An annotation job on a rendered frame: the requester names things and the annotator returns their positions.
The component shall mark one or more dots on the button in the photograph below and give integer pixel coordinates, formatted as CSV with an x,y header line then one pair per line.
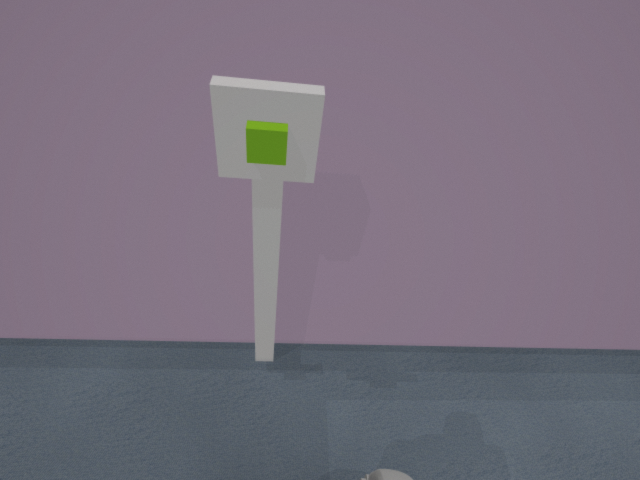
x,y
266,142

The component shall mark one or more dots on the panel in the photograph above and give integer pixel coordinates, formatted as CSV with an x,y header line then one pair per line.
x,y
234,101

